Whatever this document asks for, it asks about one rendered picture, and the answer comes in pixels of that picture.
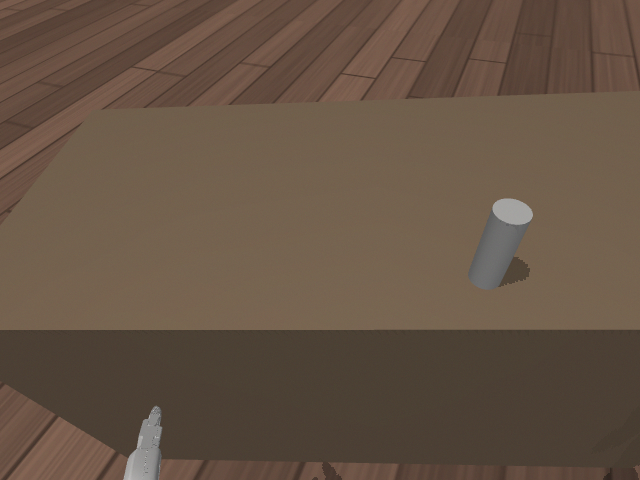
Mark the can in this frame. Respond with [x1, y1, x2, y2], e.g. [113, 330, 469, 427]
[468, 198, 533, 290]

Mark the left robot hand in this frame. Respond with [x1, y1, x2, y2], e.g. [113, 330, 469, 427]
[123, 406, 163, 480]

